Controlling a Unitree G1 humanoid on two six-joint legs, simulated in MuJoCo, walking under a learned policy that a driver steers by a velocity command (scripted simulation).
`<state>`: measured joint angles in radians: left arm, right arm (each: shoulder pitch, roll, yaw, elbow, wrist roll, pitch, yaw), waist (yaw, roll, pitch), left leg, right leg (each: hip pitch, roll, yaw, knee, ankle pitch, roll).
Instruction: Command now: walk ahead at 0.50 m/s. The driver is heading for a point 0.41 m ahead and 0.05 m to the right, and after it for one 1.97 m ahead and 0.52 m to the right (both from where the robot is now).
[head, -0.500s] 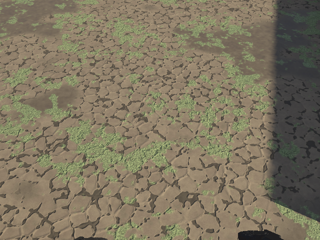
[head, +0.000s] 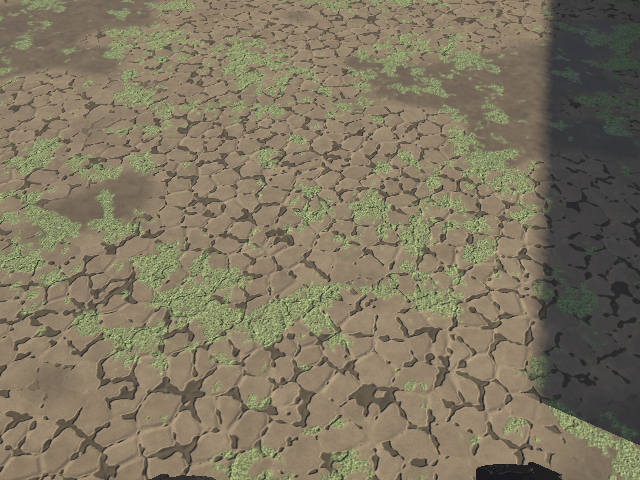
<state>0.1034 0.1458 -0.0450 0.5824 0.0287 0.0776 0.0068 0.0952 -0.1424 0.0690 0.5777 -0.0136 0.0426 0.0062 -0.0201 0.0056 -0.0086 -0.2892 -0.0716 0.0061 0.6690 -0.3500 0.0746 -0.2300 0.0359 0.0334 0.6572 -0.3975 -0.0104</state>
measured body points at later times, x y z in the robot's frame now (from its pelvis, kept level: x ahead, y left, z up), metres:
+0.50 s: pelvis +0.00 +0.00 +0.00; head -0.01 +0.00 +0.45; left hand +0.21 +0.19 -0.08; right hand +0.20 -0.19 -0.07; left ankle +0.00 +0.07 -0.72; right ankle -0.03 -0.12 -0.72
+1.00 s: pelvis +0.00 +0.00 +0.00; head -0.01 +0.00 +0.45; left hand +0.21 +0.19 -0.08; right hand +0.20 -0.19 -0.07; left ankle +0.00 +0.07 -0.72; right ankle -0.03 -0.12 -0.72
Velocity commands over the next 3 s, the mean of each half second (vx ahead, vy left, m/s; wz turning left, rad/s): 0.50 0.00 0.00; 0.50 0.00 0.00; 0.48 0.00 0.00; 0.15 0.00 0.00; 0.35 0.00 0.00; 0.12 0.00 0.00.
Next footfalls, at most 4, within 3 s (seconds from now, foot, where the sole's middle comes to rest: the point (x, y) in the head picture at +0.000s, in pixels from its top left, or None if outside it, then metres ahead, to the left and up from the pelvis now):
none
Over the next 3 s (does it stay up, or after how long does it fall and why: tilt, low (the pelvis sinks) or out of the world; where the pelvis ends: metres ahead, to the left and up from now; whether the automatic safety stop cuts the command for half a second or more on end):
stays up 0.02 0.02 0.03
